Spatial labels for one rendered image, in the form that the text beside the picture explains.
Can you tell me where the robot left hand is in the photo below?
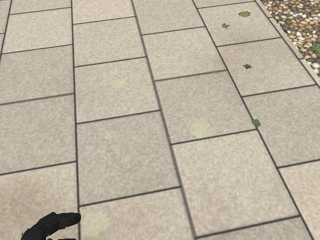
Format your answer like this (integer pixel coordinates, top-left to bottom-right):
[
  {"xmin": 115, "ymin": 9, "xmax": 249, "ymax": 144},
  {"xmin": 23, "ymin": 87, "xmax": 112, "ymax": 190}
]
[{"xmin": 21, "ymin": 212, "xmax": 81, "ymax": 240}]

